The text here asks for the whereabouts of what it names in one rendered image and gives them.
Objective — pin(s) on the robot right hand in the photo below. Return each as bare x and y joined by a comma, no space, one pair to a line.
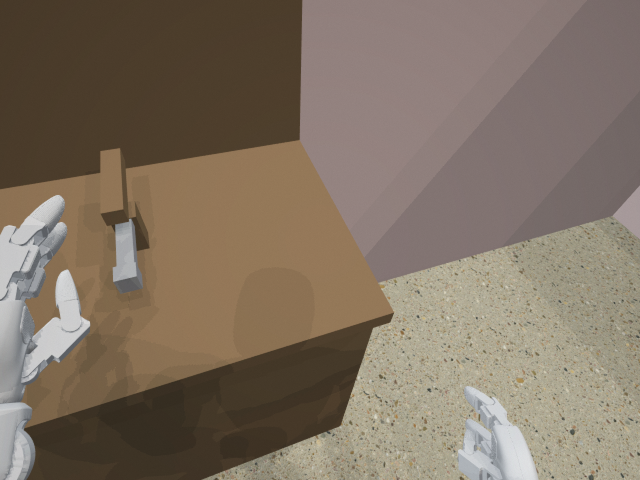
504,452

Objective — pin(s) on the counter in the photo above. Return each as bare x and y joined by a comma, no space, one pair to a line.
257,304

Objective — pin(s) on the tap lever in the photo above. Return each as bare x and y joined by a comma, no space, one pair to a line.
126,275

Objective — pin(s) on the robot left hand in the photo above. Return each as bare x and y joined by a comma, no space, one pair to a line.
24,252

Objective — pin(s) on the robot left forearm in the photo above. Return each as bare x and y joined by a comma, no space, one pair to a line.
17,450

